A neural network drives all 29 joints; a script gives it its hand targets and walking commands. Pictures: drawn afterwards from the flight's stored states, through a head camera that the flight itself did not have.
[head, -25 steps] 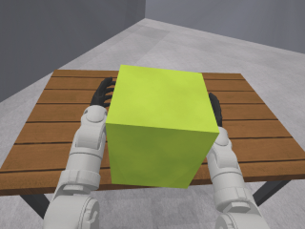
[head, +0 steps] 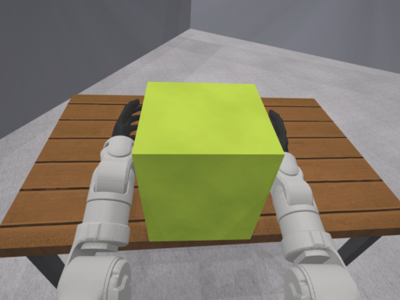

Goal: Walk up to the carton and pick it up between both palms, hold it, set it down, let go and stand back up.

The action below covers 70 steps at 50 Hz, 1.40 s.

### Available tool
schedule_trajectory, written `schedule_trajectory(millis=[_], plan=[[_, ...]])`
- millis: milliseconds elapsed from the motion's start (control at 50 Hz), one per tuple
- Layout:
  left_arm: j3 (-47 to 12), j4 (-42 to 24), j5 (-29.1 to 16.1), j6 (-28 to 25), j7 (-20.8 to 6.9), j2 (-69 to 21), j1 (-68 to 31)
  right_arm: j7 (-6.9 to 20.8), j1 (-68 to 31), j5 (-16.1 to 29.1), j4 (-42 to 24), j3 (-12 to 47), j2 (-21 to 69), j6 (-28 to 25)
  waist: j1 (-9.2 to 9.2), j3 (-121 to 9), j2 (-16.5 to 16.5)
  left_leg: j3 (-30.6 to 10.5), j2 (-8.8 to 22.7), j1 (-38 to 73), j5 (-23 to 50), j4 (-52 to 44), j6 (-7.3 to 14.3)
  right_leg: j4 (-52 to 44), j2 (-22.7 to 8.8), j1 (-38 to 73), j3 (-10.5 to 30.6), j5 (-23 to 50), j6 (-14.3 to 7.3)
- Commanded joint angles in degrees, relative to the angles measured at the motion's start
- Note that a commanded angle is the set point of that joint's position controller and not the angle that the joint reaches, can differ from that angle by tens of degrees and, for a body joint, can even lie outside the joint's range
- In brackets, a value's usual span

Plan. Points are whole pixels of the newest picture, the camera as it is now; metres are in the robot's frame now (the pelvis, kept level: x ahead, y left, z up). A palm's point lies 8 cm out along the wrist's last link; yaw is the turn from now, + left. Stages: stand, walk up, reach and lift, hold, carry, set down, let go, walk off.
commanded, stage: reach and lift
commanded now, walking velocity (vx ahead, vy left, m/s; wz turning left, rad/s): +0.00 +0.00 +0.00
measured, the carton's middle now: (201, 163) +0.36 -0.01 +0.13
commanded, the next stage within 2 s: hold in 0.68 s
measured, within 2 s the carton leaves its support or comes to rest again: neither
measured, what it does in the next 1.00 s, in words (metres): stands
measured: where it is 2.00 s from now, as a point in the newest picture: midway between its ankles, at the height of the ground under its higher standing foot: outside the picture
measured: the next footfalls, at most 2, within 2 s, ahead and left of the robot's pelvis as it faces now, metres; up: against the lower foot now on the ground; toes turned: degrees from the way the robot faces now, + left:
none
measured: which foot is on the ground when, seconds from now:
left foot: down 0.00-1.00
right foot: down 0.00-1.00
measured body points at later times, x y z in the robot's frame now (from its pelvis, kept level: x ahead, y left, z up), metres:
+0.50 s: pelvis +0.00 +0.00 +0.00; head -0.03 +0.02 +0.45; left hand +0.40 +0.15 +0.18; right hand +0.39 -0.15 +0.18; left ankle +0.03 +0.11 -0.75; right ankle +0.03 -0.13 -0.75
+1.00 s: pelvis +0.00 +0.00 +0.00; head -0.04 +0.02 +0.45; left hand +0.39 +0.15 +0.21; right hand +0.39 -0.15 +0.20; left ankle +0.03 +0.11 -0.75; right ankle +0.03 -0.13 -0.75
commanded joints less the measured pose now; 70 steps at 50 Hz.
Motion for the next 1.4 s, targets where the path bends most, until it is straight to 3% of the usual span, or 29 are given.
schedule_trajectory(millis=[0,140,180,260,280,340,400,420,440,520,540,580,620,660,720,760,840,880,900,940,960,1000,1020,1100,1200,1240,1300,1340,1380], plan=[[-27.8,-11.5,-8.4,-2.1,-6.4,-39.4,-42.8,4.4,-47.6,5.2,-10.2,28.4,32.4,-1.4,-1.58,-25.5,4.1,-0.3,-2.0,11.3,11.2,-3.1,-1.9,-1.3,3.3,3.9,-3.8,2.5,-0.3],[-26.4,-11.3,-9.3,-1.8,-6.4,-38.7,-47.5,4.8,-50.9,4.9,-9.2,25.9,32.8,-0.1,-1.53,-26.4,2.8,0.0,-2.1,9.6,6.4,-3.7,-1.0,-1.2,2.7,3.0,-3.3,0.2,-0.1],[-26.6,-8.9,-9.7,-1.0,-6.2,-40.0,-44.1,4.4,-54.6,5.3,-13.7,27.1,33.3,-0.7,-1.1,-27.3,1.8,0.0,-2.2,9.6,7.7,-3.7,-0.6,-1.2,2.8,4.4,-3.7,2.8,0.1],[-24.5,-8.3,-7.9,-0.6,-7.2,-36.7,-46.7,4.3,-51.2,4.4,-7.1,24.6,32.8,0.8,-2.36,-23.7,2.6,0.5,-2.6,7.3,4.5,-4.4,-0.3,-1.3,2.2,4.8,-3.4,0.9,0.5],[-24.3,-9.3,-7.9,-0.3,-7.1,-37.0,-45.4,4.3,-50.6,5.0,-7.4,26.5,33.2,1.2,-1.06,-25.0,1.8,0.4,-2.3,8.7,7.2,-4.3,-0.5,-0.9,2.9,5.6,-3.6,3.3,0.5],[-24.8,-11.5,-8.7,-0.7,-7.3,-37.6,-47.0,4.0,-52.2,6.2,-9.7,26.8,34.8,1.1,-1.44,-28.1,1.8,0.4,-2.4,9.6,10.7,-3.4,-0.6,-0.6,2.8,6.6,-3.1,5.8,0.6],[-29.3,-15.4,-10.7,-0.9,-6.2,-39.6,-49.2,3.6,-52.7,7.7,-11.4,28.1,34.4,0.8,-2.76,-31.0,5.7,-0.2,-2.5,12.3,15.2,-1.8,-2.3,-0.3,3.3,6.1,-3.5,7.8,0.4],[-27.6,-10.1,-9.9,0.0,-6.6,-38.5,-45.7,3.6,-53.5,7.6,-11.4,27.7,33.4,1.1,-2.19,-28.3,3.8,-0.2,-2.3,11.6,12.0,-2.3,-1.6,-1.3,3.2,5.2,-3.4,6.1,0.5],[-27.2,-10.5,-9.8,0.2,-6.7,-38.0,-45.7,3.6,-51.9,7.1,-10.9,26.8,32.7,1.3,-2.89,-27.9,3.7,-0.2,-2.4,10.8,11.5,-2.4,-1.6,-0.8,3.1,5.7,-3.5,5.8,0.4],[-26.9,-13.2,-10.4,-0.1,-6.7,-37.5,-48.7,3.4,-55.6,7.8,-13.0,28.7,34.8,1.5,-1.55,-29.9,1.5,0.3,-2.7,10.1,9.5,-2.6,-0.9,-0.6,3.2,6.8,-3.7,5.8,1.0],[-27.0,-11.5,-10.0,0.6,-6.7,-38.5,-46.6,3.2,-55.2,7.9,-13.4,27.7,34.0,1.7,-2.43,-27.3,3.0,-0.1,-2.6,9.6,10.5,-3.1,-1.1,-0.5,2.9,6.9,-3.1,7.7,0.9],[-24.2,-8.1,-8.3,1.4,-7.4,-36.1,-44.8,2.8,-53.5,6.6,-11.0,26.7,33.5,2.8,-1.98,-25.5,1.3,0.9,-3.2,6.9,6.9,-3.8,-0.1,-0.8,2.3,8.1,-2.6,6.6,1.4],[-28.0,-15.7,-10.8,0.6,-7.1,-37.4,-49.5,3.0,-54.1,8.4,-13.6,28.6,34.5,2.5,-3.08,-30.3,3.0,-0.2,-2.8,9.3,11.7,-2.7,-1.3,-0.2,3.1,8.1,-3.5,7.5,1.1],[-28.8,-16.9,-10.7,0.7,-6.5,-38.5,-49.5,2.8,-53.4,8.9,-13.9,29.3,34.3,2.8,-2.87,-30.9,4.3,-0.4,-2.5,11.8,14.5,-1.7,-2.1,-0.2,3.6,7.3,-3.5,7.6,0.8],[-27.4,-10.8,-10.2,2.2,-7.3,-37.7,-47.1,2.7,-56.9,8.2,-13.7,27.6,33.3,3.4,-3.28,-26.5,1.9,0.1,-2.7,8.1,6.9,-3.2,-1.0,-1.3,3.5,6.4,-3.3,3.3,1.0],[-28.8,-15.2,-10.6,1.6,-6.5,-37.9,-49.4,2.9,-54.5,8.6,-13.4,27.5,33.9,3.5,-3.42,-29.7,4.2,-0.5,-2.4,10.3,9.6,-2.8,-1.6,-0.9,3.5,6.0,-3.3,4.0,0.6],[-28.8,-13.9,-11.5,3.1,-7.0,-37.9,-46.2,2.4,-54.7,9.7,-17.6,29.2,33.9,4.5,-3.97,-29.7,2.0,-0.6,-2.6,9.1,11.2,-2.6,-1.1,-0.8,3.6,8.3,-2.8,7.7,0.8],[-31.5,-20.3,-12.8,2.4,-6.9,-38.3,-47.7,1.7,-51.6,10.5,-19.1,30.2,35.1,4.8,-5.21,-33.3,4.2,-0.5,-3.2,11.0,15.9,-0.7,-1.8,0.1,3.7,8.8,-2.8,11.8,1.0],[-31.4,-21.5,-12.5,2.7,-6.8,-38.4,-47.4,1.6,-52.3,11.2,-19.9,31.6,35.0,5.2,-4.5,-32.9,4.3,-0.8,-2.9,12.0,17.4,-0.4,-2.1,0.1,4.0,9.0,-3.2,11.6,1.0],[-30.3,-18.8,-12.0,3.6,-7.1,-37.9,-47.8,1.6,-50.6,10.7,-16.3,29.3,33.7,6.4,-5.33,-29.0,4.8,-0.7,-2.8,11.7,14.4,-1.5,-2.5,-0.7,3.9,6.8,-3.1,8.9,0.7],[-28.1,-14.2,-10.3,5.1,-8.0,-36.9,-41.7,1.0,-51.2,10.2,-17.3,29.3,33.0,7.0,-4.83,-27.0,1.4,-0.2,-3.1,8.9,12.6,-1.8,-1.0,-1.1,3.8,9.7,-2.5,10.0,1.0],[-25.2,-13.0,-8.8,5.9,-9.1,-35.1,-41.1,0.9,-52.1,9.6,-17.0,28.9,32.8,7.8,-4.23,-23.3,0.0,-0.3,-3.3,6.6,7.9,-3.5,0.0,-1.3,3.0,10.8,-2.6,8.3,1.5],[-24.1,-10.8,-8.1,6.0,-9.2,-33.9,-42.7,1.1,-54.1,9.1,-14.9,28.0,32.0,8.1,-3.72,-20.7,0.5,0.2,-3.4,4.7,2.2,-4.9,0.4,-2.3,3.0,8.2,-2.4,2.0,1.2],[-29.2,-22.1,-11.4,5.2,-8.7,-35.8,-48.6,0.9,-51.6,11.6,-18.9,30.6,35.0,8.4,-5.04,-31.1,4.2,-0.5,-3.5,8.8,11.8,-2.1,-1.3,0.4,3.5,11.3,-2.3,10.9,1.2],[-25.0,-14.5,-9.2,7.3,-9.5,-35.4,-44.3,0.9,-53.8,10.2,-17.4,27.3,33.1,9.8,-4.45,-25.0,1.9,0.4,-3.2,6.4,4.9,-4.2,-0.3,-1.4,3.0,10.3,-2.1,5.2,0.9],[-25.5,-18.5,-9.7,7.2,-9.9,-34.2,-46.7,0.8,-51.8,11.0,-16.3,27.9,33.6,10.6,-5.15,-26.3,3.2,0.1,-3.7,6.9,7.4,-3.7,-0.3,-0.6,2.9,11.2,-1.9,8.4,1.3],[-26.7,-19.6,-10.5,7.6,-9.5,-35.4,-44.1,0.7,-54.4,13.3,-20.9,31.6,36.0,10.6,-3.24,-29.2,2.7,0.1,-4.0,7.1,11.2,-2.7,-0.1,-0.4,3.1,12.8,-1.9,11.8,1.6],[-29.2,-22.6,-12.9,7.1,-9.5,-36.0,-47.2,0.2,-54.5,13.5,-23.1,31.7,36.1,10.8,-4.86,-32.2,2.9,-0.2,-3.6,9.0,12.3,-2.0,-0.9,-0.2,3.5,12.2,-1.8,12.4,1.3],[-28.9,-20.2,-11.2,8.0,-9.5,-34.9,-46.1,0.3,-52.8,12.9,-20.7,30.7,34.6,11.6,-4.78,-28.8,4.5,-0.5,-3.5,7.9,10.0,-2.1,-1.4,-0.3,3.8,10.8,-2.1,9.3,0.6]])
